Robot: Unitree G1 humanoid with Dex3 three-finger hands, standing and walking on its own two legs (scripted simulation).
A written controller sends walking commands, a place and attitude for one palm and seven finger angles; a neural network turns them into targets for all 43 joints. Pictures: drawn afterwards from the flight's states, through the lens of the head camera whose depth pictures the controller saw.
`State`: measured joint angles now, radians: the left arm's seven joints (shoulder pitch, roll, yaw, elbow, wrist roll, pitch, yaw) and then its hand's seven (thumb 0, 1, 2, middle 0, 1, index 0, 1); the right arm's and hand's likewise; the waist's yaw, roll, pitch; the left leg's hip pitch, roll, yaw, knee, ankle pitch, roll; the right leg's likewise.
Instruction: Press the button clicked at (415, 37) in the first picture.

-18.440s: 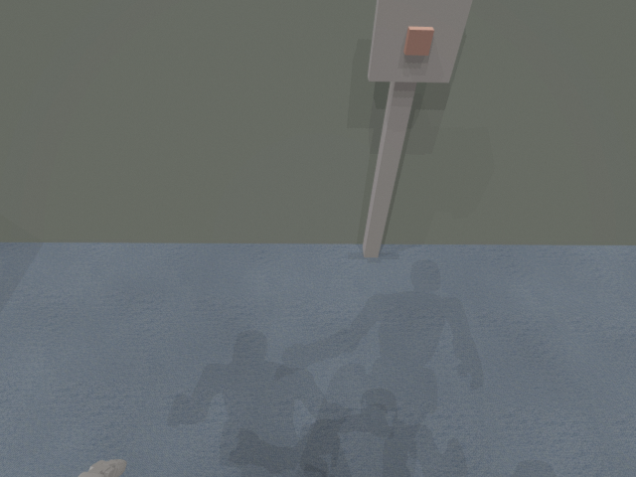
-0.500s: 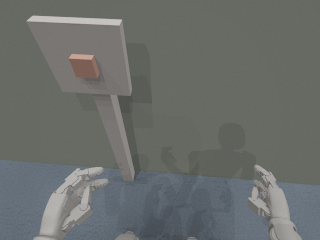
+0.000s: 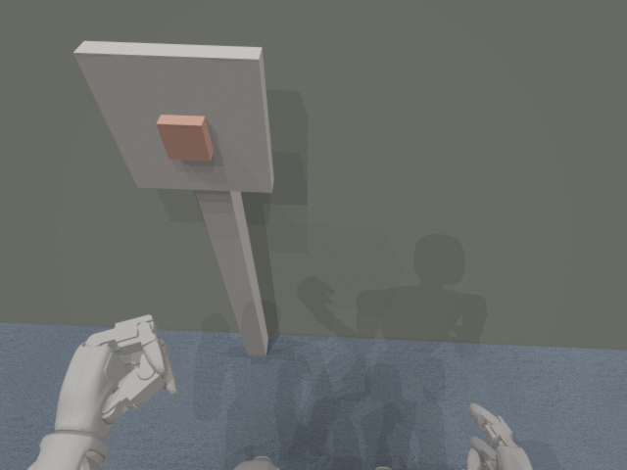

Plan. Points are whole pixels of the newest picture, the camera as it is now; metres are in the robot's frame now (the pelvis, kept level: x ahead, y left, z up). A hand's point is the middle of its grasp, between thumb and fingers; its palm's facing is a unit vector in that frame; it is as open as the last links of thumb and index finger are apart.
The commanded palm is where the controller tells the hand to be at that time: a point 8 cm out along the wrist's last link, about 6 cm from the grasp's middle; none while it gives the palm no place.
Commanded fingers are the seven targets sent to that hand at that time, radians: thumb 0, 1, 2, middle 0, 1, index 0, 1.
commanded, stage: raise the hand and make a fist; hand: left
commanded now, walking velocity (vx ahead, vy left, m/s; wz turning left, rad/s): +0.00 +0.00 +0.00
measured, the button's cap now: (187, 136) +0.50 +0.20 +0.15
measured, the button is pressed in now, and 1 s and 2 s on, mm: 0 0 0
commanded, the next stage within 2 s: aim a knuckle at the button in 1.10 s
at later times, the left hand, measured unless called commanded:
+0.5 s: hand (124, 324) +0.24 +0.21 +0.12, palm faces +0.04 -1.00 -0.07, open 3.1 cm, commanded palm +0.21 +0.26 +0.13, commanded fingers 0.00 0.90 0.90 -1.30 -1.50 -1.30 -1.50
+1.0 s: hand (131, 305) +0.25 +0.19 +0.14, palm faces +0.04 -1.00 -0.06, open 3.1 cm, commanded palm +0.22 +0.24 +0.15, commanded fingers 0.00 0.90 0.90 -1.30 -1.50 -1.30 -1.50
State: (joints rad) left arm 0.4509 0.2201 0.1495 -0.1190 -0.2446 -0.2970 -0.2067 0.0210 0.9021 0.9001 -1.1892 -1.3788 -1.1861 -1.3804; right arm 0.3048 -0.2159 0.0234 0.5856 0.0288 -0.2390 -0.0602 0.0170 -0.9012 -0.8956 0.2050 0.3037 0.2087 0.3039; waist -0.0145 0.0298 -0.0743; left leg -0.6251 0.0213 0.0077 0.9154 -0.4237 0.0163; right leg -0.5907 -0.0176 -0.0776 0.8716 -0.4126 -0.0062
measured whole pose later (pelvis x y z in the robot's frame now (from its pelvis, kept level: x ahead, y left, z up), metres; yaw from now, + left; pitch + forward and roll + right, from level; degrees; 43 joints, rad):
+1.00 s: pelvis +0.02 -0.02 +0.03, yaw +1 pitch +0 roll -1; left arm 0.26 0.27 0.27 -0.09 -0.30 -0.05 -0.31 0.02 0.90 0.90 -1.30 -1.50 -1.30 -1.50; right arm 0.25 -0.27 0.05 0.61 0.05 -0.27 -0.08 0.02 -0.90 -0.90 0.20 0.30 0.21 0.30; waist 0.03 0.05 -0.05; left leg -0.31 0.02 0.00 0.63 -0.33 -0.01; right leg -0.28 0.00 -0.09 0.60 -0.34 -0.02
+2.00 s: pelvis +0.02 -0.01 +0.03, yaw +0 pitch +2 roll +0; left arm -0.14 0.27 0.24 0.33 -0.23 -0.13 -0.24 0.02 0.90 0.90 -1.30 -1.50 -1.30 -1.50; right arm 0.25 -0.25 0.04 0.65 0.04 -0.20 -0.08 0.01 -0.90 -0.90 0.20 0.30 0.21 0.30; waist 0.00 0.04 -0.03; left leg -0.36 0.02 0.02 0.63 -0.32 0.00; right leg -0.35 -0.01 -0.06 0.63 -0.33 -0.02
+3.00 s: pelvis +0.02 -0.01 +0.03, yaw -1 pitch +5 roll +0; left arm -0.37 0.27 0.24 0.59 -0.20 -0.22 -0.22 0.02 0.90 0.90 -1.30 -1.50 -1.30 -1.50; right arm 0.25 -0.25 0.04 0.63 0.04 -0.08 -0.06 0.01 -0.91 -0.90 0.20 0.30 0.21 0.30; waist -0.02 0.03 -0.05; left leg -0.43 0.02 0.03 0.68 -0.34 0.01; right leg -0.42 -0.01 -0.06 0.66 -0.33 -0.01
